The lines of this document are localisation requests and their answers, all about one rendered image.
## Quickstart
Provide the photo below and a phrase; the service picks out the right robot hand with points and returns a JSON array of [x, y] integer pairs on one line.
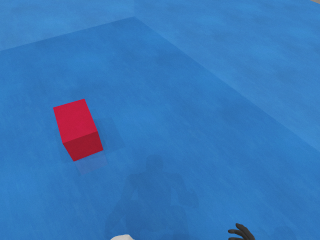
[[243, 231]]

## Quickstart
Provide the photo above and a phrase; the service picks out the carton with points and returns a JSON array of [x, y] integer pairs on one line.
[[77, 129]]

